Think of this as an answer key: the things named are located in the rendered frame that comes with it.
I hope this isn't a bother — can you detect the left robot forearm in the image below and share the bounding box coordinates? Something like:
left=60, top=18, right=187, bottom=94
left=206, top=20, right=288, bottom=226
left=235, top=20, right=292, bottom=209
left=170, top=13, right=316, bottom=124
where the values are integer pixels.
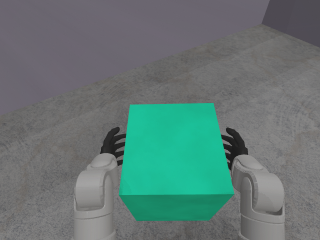
left=70, top=153, right=120, bottom=240

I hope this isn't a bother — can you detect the carton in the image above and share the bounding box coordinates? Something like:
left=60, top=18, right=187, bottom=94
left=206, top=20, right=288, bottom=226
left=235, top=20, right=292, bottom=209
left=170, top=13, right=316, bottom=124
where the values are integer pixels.
left=119, top=103, right=234, bottom=221

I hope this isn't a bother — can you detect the right robot forearm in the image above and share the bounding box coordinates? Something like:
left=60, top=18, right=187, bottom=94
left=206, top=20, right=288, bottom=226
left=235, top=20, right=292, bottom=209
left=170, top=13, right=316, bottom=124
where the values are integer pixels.
left=231, top=154, right=285, bottom=240

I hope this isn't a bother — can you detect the robot left hand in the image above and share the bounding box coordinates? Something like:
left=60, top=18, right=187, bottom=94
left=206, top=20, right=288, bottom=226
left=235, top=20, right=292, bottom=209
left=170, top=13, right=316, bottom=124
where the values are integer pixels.
left=100, top=127, right=126, bottom=166

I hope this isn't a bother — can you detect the robot right hand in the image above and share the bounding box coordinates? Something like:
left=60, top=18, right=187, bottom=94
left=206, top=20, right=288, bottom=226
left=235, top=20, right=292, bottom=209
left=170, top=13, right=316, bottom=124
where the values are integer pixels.
left=221, top=127, right=248, bottom=171

